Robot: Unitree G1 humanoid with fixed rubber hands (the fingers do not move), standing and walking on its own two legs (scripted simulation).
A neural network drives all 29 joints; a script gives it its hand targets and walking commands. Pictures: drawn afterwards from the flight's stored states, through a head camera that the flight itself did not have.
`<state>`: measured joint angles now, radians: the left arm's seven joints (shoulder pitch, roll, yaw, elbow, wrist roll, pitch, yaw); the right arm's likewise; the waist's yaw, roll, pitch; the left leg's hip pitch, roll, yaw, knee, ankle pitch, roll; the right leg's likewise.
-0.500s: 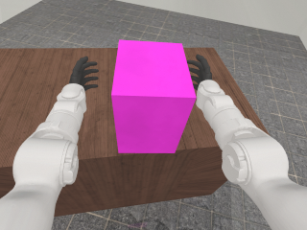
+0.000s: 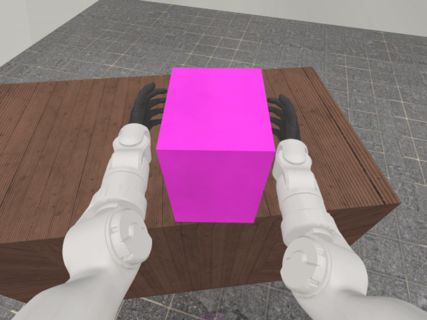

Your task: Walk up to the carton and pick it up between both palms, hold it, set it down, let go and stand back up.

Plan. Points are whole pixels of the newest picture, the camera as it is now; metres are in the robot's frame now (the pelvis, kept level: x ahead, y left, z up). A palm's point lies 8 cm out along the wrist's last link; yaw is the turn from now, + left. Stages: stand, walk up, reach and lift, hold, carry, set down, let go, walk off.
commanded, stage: reach and lift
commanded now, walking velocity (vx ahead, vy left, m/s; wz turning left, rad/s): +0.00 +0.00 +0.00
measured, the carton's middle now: (215, 150) +0.47 +0.02 +0.04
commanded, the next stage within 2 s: none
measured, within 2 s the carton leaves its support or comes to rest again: leaves its support in 1.72 s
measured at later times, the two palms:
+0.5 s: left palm (146, 125) +0.45 +0.16 +0.13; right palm (291, 142) +0.42 -0.12 +0.11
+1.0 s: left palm (145, 127) +0.45 +0.16 +0.13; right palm (291, 144) +0.42 -0.12 +0.11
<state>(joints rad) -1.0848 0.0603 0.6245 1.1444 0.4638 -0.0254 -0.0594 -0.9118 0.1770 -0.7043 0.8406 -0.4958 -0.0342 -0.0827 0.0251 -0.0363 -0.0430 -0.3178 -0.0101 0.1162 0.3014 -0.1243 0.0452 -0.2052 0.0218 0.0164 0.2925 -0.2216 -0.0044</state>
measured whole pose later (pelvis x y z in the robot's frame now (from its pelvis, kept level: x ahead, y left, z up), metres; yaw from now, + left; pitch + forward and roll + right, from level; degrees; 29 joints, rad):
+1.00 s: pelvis +0.00 +0.00 +0.00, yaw -1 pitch +5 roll +0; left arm -1.02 -0.02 0.69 0.91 0.54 0.04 -0.10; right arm -0.88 0.23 -0.70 0.80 -0.51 -0.08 -0.10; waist 0.01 -0.08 0.02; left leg -0.26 0.00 0.14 0.29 -0.13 0.05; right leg -0.15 0.02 -0.01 0.28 -0.22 -0.01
